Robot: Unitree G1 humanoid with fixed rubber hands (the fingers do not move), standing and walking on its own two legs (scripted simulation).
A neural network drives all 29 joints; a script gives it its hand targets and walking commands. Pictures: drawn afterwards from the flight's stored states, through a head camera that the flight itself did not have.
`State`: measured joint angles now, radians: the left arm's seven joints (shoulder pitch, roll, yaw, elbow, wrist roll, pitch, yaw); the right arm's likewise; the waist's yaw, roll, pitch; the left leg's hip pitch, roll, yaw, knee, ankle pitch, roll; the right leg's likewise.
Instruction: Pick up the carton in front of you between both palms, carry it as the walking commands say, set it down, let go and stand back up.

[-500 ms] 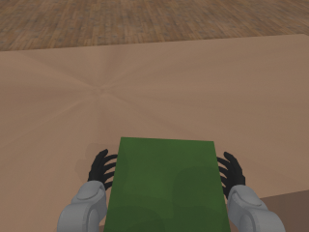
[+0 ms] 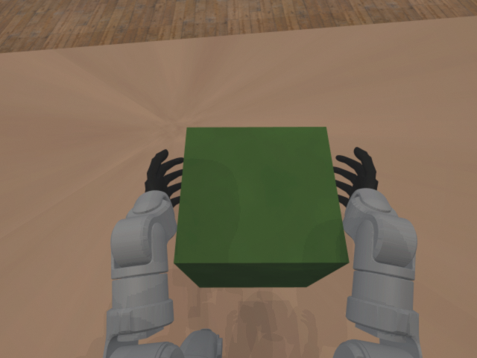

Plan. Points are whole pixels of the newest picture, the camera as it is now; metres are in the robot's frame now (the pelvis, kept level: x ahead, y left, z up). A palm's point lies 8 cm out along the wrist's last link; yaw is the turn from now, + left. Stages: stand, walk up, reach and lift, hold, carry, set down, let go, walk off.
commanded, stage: carry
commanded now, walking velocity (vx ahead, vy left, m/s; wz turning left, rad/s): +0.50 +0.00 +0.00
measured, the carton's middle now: (254, 217) +0.35 +0.02 +0.01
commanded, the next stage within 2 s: none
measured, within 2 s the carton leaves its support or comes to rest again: neither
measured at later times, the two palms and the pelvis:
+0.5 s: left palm (196, 85) +0.68 +0.17 +0.03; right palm (327, 91) +0.66 -0.13 +0.03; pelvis +0.36 +0.04 -0.04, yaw -2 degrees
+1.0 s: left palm (211, 33) +1.00 +0.18 -0.02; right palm (310, 27) +1.03 -0.13 -0.02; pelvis +0.70 +0.01 -0.08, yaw +1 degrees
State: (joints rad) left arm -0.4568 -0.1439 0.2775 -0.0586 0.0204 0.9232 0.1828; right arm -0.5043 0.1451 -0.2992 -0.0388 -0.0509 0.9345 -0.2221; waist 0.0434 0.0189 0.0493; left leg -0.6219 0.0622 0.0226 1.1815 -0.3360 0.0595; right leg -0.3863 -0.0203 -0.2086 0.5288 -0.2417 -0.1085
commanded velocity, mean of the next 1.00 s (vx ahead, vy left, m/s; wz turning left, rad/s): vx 0.50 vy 0.00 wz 0.00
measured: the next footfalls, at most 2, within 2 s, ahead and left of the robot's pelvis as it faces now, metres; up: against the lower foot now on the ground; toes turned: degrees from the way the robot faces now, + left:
left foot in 0.30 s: +0.37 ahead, +0.08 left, -0.04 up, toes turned +4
right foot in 0.76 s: +0.71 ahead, -0.04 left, -0.08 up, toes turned -5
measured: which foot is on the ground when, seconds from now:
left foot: up 0.00-0.28, down 0.30-0.78, up 0.80-1.00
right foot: down 0.00-0.30, up 0.32-0.74, down 0.76-1.00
